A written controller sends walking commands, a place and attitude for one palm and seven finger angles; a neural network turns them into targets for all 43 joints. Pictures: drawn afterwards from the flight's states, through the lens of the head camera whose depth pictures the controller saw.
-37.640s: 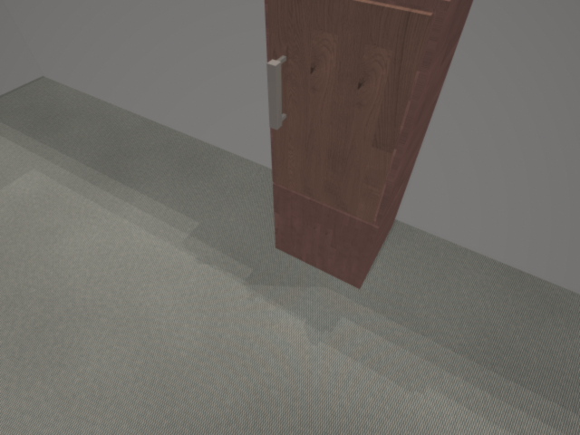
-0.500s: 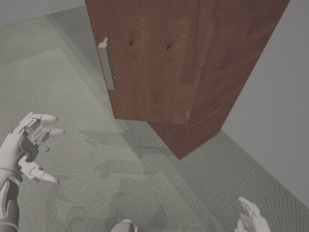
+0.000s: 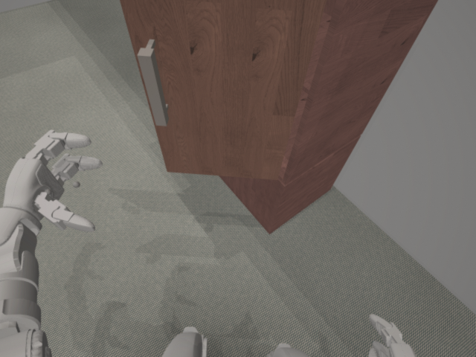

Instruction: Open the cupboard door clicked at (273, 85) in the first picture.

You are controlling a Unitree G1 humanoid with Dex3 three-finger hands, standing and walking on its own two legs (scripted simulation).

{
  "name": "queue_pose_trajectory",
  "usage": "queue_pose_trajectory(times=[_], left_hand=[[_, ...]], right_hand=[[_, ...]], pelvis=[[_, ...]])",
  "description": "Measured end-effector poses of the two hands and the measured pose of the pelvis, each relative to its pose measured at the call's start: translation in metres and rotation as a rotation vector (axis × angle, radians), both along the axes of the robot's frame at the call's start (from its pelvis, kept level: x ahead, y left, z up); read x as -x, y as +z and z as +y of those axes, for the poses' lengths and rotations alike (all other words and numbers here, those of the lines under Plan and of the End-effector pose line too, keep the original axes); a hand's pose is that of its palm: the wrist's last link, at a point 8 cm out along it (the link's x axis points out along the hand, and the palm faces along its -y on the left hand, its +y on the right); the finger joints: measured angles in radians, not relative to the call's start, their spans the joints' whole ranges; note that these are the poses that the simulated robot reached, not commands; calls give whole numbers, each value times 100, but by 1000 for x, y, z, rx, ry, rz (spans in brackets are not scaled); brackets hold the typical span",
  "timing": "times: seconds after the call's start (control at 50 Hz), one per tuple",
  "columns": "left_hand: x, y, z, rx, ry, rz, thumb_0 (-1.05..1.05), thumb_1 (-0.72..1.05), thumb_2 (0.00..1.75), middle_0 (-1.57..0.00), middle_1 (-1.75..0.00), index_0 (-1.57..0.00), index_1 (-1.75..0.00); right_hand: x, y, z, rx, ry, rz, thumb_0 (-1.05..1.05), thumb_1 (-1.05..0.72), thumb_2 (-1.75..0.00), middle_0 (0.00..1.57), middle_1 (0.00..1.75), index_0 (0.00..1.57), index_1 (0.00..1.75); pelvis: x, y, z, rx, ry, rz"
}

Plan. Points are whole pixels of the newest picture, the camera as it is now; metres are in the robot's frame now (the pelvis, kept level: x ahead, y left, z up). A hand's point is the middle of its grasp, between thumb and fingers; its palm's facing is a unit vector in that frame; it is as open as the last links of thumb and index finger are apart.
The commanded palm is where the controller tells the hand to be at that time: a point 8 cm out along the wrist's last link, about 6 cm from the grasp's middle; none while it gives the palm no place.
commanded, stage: move the hooked fingers beside the handle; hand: left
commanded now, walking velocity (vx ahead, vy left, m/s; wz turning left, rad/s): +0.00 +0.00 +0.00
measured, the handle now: (157, 85) +0.63 +0.20 +0.07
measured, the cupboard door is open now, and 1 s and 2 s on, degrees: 49 49 49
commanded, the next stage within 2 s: none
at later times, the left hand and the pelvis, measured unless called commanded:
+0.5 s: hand (95, 142) +0.45 +0.27 +0.08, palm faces -0.05 -1.00 +0.00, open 14.0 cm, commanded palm +0.44 +0.32 +0.07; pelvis +0.00 +0.01 -0.01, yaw -1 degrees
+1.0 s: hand (108, 106) +0.54 +0.27 +0.08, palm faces -0.02 -1.00 +0.00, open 14.0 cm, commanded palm +0.54 +0.31 +0.07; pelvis +0.00 +0.01 -0.03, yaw -3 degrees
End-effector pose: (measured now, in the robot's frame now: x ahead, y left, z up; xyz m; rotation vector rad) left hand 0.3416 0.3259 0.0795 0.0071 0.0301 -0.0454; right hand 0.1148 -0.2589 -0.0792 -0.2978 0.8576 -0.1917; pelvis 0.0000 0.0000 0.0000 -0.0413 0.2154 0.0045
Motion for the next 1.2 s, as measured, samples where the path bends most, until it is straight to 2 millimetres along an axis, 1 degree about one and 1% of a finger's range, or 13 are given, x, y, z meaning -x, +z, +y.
queue_pose_trajectory(times=[0.24,0.4,0.62,0.78,0.9,1.06,1.2], left_hand=[[-47,-6,-1,5,5,5,-2,-49,30,-30,-120,-30,-120],[-73,-3,1,8,7,-6,-2,-49,30,-30,-120,-30,-120],[-112,-4,-5,11,4,0,-2,-50,30,-30,-120,-30,-120],[-138,0,-10,2,6,-1,-2,-50,30,-30,-120,-30,-120],[-160,-2,-6,1,21,22,-2,-49,30,-30,-120,-30,-120],[-186,1,0,5,14,8,-2,-49,30,-30,-120,-30,-120],[-208,-1,-1,3,9,16,-2,-50,30,-30,-120,-30,-120]], right_hand=[[42,-13,-4,8,-76,168,1,-90,-90,21,30,21,30],[60,-18,-3,14,-112,246,1,-90,-90,21,30,21,30],[83,-23,-4,30,-151,338,1,-90,-90,21,30,21,30],[107,-26,-3,33,-188,422,1,-90,-90,21,30,21,30],[125,-26,-2,46,-221,472,1,-90,-90,21,30,21,30],[148,-26,4,58,-255,557,1,-90,-90,21,30,21,30],[159,-26,14,66,-263,611,1,-90,-90,21,30,21,30]], pelvis=[[-4,-4,5,4,-15,47],[-6,-8,8,10,-20,72],[-4,-14,10,18,-27,116],[-3,-18,11,24,-31,145],[-2,-23,11,33,-36,176],[-3,-29,13,47,-42,218],[-4,-34,18,60,-39,252]])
